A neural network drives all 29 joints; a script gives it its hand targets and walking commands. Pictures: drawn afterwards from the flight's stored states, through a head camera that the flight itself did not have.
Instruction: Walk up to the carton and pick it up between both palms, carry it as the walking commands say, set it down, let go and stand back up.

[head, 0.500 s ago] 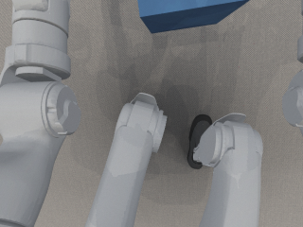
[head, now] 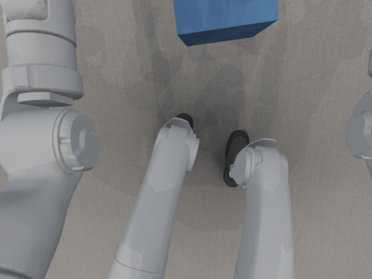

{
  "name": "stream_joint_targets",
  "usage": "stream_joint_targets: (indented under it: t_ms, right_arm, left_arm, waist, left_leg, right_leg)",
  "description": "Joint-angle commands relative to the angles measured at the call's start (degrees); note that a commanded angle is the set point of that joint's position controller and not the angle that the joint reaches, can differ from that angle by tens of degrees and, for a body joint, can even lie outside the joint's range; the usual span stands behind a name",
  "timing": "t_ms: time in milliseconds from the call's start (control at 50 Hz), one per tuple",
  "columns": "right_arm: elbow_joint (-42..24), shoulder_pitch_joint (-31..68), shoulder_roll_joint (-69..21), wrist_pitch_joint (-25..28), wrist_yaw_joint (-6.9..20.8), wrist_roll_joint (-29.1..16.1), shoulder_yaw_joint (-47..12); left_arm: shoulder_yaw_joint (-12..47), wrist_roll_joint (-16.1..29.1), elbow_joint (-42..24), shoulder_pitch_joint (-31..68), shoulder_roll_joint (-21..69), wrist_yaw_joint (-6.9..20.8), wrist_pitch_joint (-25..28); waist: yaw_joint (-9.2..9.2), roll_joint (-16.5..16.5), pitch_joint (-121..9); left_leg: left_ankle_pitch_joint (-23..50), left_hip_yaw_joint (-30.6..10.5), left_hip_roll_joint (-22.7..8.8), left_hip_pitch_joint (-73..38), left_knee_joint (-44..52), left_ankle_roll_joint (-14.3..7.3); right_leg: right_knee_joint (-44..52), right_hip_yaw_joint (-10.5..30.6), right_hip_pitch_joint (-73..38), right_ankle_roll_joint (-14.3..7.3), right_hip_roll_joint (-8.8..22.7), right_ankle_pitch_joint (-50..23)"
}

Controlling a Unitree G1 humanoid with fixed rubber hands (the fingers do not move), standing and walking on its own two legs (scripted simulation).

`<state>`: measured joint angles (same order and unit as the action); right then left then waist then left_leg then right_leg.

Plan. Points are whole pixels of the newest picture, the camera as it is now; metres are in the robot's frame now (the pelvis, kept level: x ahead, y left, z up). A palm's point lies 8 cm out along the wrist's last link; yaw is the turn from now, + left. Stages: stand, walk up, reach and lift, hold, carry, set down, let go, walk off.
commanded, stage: set down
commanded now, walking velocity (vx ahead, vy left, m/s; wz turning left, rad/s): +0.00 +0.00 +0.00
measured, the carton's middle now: out of the picture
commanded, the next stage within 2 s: let go in 0.36 s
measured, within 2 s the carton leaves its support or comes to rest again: neither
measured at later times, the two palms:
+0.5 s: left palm out of the picture +0.54 +0.27 +0.03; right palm out of the picture +0.63 -0.09 +0.04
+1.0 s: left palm out of the picture +0.43 +0.29 +0.10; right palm out of the picture +0.50 -0.13 +0.08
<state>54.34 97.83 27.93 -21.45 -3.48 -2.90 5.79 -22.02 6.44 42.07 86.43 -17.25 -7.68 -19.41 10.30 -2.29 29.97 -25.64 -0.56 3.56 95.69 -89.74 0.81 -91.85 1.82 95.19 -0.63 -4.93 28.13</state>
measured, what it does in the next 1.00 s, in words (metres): rises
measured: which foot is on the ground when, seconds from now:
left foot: down 0.00-1.00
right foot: down 0.00-1.00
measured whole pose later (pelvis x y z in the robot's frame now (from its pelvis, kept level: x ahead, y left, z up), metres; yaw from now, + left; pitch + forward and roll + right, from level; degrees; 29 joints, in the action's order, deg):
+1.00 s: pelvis +0.11 +0.03 +0.19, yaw -1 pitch +32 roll -1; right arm 34.0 30.2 6.1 -7.7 -7.6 9.3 11.1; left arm -12.6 -2.4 33.2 23.5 -11.4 7.6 -4.5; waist 7.3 1.3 -2.7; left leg -13.8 -1.8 3.7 54.8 -37.2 -2.2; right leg -36.7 4.9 53.2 1.0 -2.5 15.2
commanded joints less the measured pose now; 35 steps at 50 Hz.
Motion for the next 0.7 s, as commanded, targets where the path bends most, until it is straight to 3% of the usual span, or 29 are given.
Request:
stream_joint_targets:
  t_ms: [0,120,240,280,320,360,400,440,500,560,600,680]
  right_arm:
    - [-9.8,18.3,6.5,0.7,-0.2,-0.2,0.5]
    - [-10.0,16.7,6.3,0.7,0.5,-0.2,1.1]
    - [-5.8,13.7,5.0,1.6,1.7,1.3,1.8]
    - [-7.2,13.7,4.8,2.3,2.1,1.8,2.2]
    - [0.8,11.6,3.2,2.9,3.0,3.8,4.0]
    - [1.8,9.1,0.4,4.4,3.5,5.7,5.1]
    - [5.0,6.4,-2.8,5.5,3.5,8.9,7.2]
    - [4.9,4.3,-3.1,5.8,3.1,11.5,10.4]
    - [4.8,0.8,-5.4,5.5,2.0,14.0,11.5]
    - [0.6,-7.5,-8.9,6.4,0.1,15.6,11.0]
    - [-4.1,-11.8,-10.9,7.8,-1.7,15.7,10.4]
    - [-18.0,-24.3,-14.5,10.7,-5.1,13.9,8.9]
  left_arm:
    - [0.8,0.9,-10.4,12.7,-8.2,0.1,0.5]
    - [0.7,0.7,-11.8,12.2,-7.9,0.3,0.5]
    - [-0.2,-0.7,-7.6,9.1,-6.3,1.3,1.3]
    - [-0.7,-1.5,-8.2,8.1,-6.4,1.5,2.1]
    - [-1.7,-2.8,-1.9,7.8,-3.8,2.4,2.7]
    - [-2.2,-4.8,-0.7,5.3,-1.7,3.0,4.2]
    - [-3.8,-7.7,3.2,3.7,0.2,4.1,5.5]
    - [-5.9,-10.7,3.7,2.0,-0.8,5.0,6.2]
    - [-7.8,-13.3,4.5,-1.5,-1.0,6.6,6.1]
    - [-8.0,-15.3,2.6,-10.7,-0.5,8.0,7.1]
    - [-6.0,-15.4,0.2,-14.6,-0.4,9.1,8.5]
    - [-1.9,-14.3,-7.1,-27.8,-1.5,11.7,11.8]
  waist:
    - [4.91,-4.4,-115.8]
    - [4.69,-4.3,-114.1]
    - [4.68,-4.4,-106.0]
    - [5.02,-4.1,-105.9]
    - [4.31,-4.2,-93.9]
    - [3.79,-4.2,-86.6]
    - [2.69,-4.7,-77.6]
    - [2.12,-3.1,-73.9]
    - [1.83,-3.9,-73.9]
    - [2.61,-4.4,-79.6]
    - [1.97,-5.1,-82.4]
    - [1.19,-5.1,-91.8]
  left_leg:
    - [29.1,4.7,1.5,-38.9,11.2,2.7]
    - [30.5,4.4,1.3,-43.6,19.3,2.6]
    - [28.9,4.2,0.7,-44.4,28.0,2.5]
    - [30.5,4.3,0.7,-47.2,30.2,2.5]
    - [24.2,4.2,-0.1,-42.0,32.9,2.8]
    - [26.0,3.5,-0.7,-42.7,34.5,3.3]
    - [23.1,3.2,-1.2,-38.5,34.9,3.9]
    - [20.0,3.7,-1.5,-37.9,37.0,4.0]
    - [19.1,4.0,-1.3,-39.0,38.9,3.9]
    - [27.3,4.3,-0.5,-44.6,40.3,3.8]
    - [33.4,3.9,0.0,-46.7,40.5,3.4]
    - [46.3,2.5,0.6,-54.6,41.9,2.3]
  right_leg:
    - [9.6,-1.3,-41.6,0.1,-1.9,-19.9]
    - [17.6,-0.2,-48.0,0.3,-1.4,-22.5]
    - [25.9,0.8,-51.5,0.5,-0.5,-22.5]
    - [28.6,1.2,-53.9,0.5,-0.6,-24.6]
    - [31.5,1.0,-48.6,0.6,0.2,-18.0]
    - [34.1,0.5,-45.1,0.9,0.1,-18.7]
    - [36.0,0.8,-41.0,0.9,0.8,-16.2]
    - [38.1,0.6,-38.7,1.2,0.8,-13.5]
    - [40.3,0.5,-42.4,1.9,0.8,-12.7]
    - [42.1,0.6,-49.7,2.7,0.3,-20.7]
    - [42.5,1.1,-53.2,3.1,0.2,-27.6]
    - [43.6,2.4,-62.6,3.3,0.4,-43.0]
